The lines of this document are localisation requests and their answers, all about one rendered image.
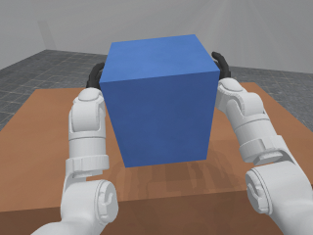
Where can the left robot hand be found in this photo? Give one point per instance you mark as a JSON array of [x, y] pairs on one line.
[[94, 76]]

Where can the left robot upper arm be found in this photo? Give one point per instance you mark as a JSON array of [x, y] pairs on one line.
[[87, 207]]

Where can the robot right forearm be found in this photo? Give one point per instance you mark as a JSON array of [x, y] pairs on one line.
[[259, 142]]

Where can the carton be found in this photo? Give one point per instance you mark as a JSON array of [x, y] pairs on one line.
[[160, 94]]

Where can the robot left forearm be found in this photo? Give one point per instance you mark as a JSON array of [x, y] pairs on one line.
[[87, 154]]

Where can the right robot hand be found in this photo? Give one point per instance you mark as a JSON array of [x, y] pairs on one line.
[[222, 65]]

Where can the right robot upper arm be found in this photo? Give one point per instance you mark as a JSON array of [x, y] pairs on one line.
[[281, 191]]

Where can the pedestal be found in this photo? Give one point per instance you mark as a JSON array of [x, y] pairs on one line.
[[205, 197]]

